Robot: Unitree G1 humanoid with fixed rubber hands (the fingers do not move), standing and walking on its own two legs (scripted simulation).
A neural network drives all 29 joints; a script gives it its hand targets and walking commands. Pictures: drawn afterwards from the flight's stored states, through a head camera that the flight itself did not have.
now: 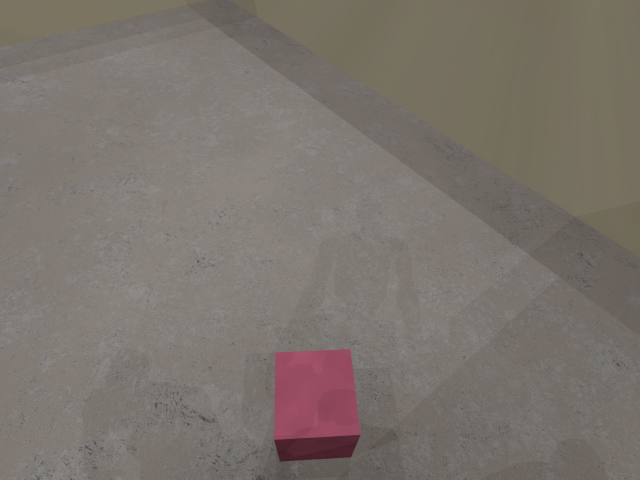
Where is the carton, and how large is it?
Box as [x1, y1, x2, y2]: [274, 349, 359, 460]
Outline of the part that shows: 350,349 275,352 274,440 280,460 346,457 351,455 359,436 359,426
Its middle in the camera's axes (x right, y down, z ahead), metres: -0.01 +0.46 +1.06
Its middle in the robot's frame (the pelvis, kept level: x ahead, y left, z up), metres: +0.41 -0.02 -0.64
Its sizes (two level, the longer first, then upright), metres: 0.210 0.200 0.250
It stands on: the floor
